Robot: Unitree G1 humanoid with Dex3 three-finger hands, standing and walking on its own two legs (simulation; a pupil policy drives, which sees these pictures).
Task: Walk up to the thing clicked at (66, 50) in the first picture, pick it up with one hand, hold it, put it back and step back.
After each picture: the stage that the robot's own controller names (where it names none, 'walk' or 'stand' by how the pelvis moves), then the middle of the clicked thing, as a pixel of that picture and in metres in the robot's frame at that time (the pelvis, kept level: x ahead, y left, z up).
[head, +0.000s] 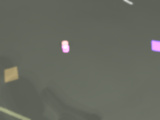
stand; (65, 46) +1.33 +0.20 -0.72
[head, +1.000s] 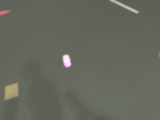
walk; (66, 60) +1.20 +0.29 -0.71
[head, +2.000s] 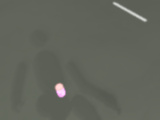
walk; (60, 90) +0.75 +0.29 -0.71
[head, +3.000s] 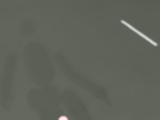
walk; out of the picture +0.48 +0.18 -0.71
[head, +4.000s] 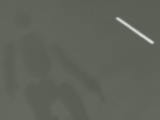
stand; out of the picture +0.39 +0.18 -0.72
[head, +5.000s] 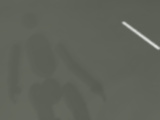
stand; out of the picture +0.39 +0.17 -0.72
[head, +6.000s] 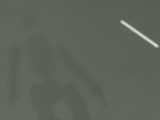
stand; out of the picture +0.40 +0.18 -0.73
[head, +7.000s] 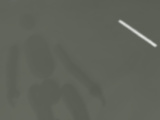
stand; out of the picture +0.38 +0.19 -0.73
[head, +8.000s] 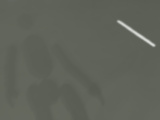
stand; out of the picture +0.37 +0.19 -0.73
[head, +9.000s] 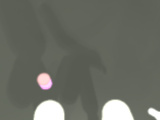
go down; (44, 81) +0.43 +0.19 -0.46
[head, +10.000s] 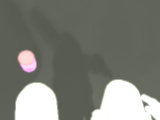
go down; (27, 61) +0.46 +0.22 -0.31
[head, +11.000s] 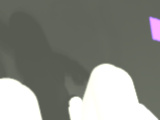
close in; out of the picture +0.44 +0.26 -0.24
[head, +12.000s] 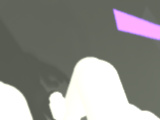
close; out of the picture +0.44 +0.28 -0.22
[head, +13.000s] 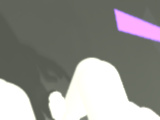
lift; out of the picture +0.41 +0.26 -0.23
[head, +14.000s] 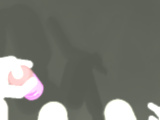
lift; (27, 83) +0.34 +0.19 -0.03
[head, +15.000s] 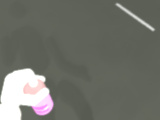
hold; (39, 97) +0.31 +0.17 -0.02
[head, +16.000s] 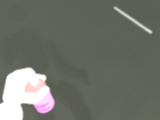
hold; (40, 95) +0.32 +0.16 -0.02
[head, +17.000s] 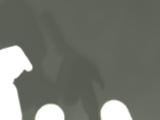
crouch; out of the picture -0.08 +0.31 -0.50
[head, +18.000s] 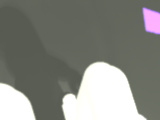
lower; out of the picture -0.10 +0.29 -0.26
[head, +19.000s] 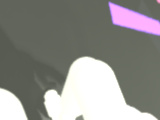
lower; out of the picture -0.11 +0.26 -0.26
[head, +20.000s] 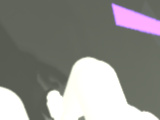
lower; out of the picture -0.11 +0.26 -0.25
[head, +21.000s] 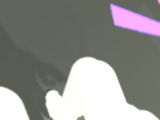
lower; out of the picture -0.11 +0.26 -0.25
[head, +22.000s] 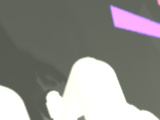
lower; out of the picture -0.11 +0.25 -0.25
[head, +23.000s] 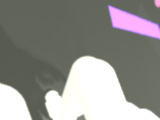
open; out of the picture -0.11 +0.25 -0.25
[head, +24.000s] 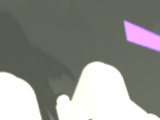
stand; out of the picture -0.10 +0.25 -0.26
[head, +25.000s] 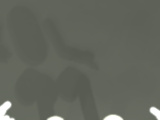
stand; out of the picture -0.10 +0.31 -0.57
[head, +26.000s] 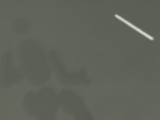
stand; out of the picture -0.11 +0.31 -0.69
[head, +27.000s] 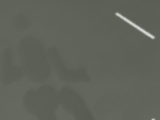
stand; out of the picture -0.13 +0.31 -0.69
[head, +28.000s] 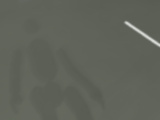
stand; out of the picture -0.11 +0.30 -0.74
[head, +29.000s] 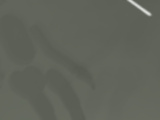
walk; out of the picture -0.06 +0.22 -0.73
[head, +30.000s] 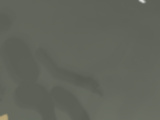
walk; out of the picture +0.18 +0.23 -0.72
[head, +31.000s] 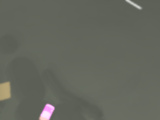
stand; (46, 113) +0.51 +0.30 -0.72
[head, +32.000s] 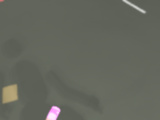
stand; (52, 115) +0.53 +0.27 -0.74
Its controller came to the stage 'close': yes
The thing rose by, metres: 0.68
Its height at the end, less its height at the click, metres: -0.02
